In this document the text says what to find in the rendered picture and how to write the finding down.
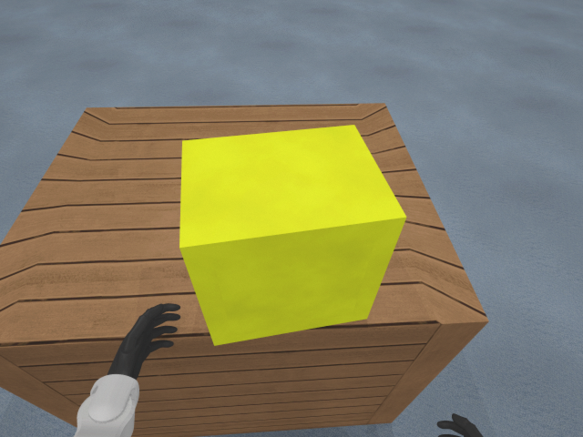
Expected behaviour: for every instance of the carton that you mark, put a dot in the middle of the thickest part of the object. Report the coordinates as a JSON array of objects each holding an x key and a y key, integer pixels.
[{"x": 285, "y": 231}]

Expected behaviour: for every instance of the left robot forearm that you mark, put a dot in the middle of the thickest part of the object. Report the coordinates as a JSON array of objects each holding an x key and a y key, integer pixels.
[{"x": 109, "y": 411}]

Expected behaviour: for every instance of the robot left hand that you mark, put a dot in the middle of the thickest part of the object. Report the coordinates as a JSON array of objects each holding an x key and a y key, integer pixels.
[{"x": 138, "y": 344}]

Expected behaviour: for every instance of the robot right hand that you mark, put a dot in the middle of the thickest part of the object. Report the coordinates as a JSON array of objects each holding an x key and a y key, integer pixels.
[{"x": 460, "y": 425}]

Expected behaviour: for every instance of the pedestal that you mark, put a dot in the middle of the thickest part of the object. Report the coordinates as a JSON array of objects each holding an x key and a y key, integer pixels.
[{"x": 97, "y": 244}]

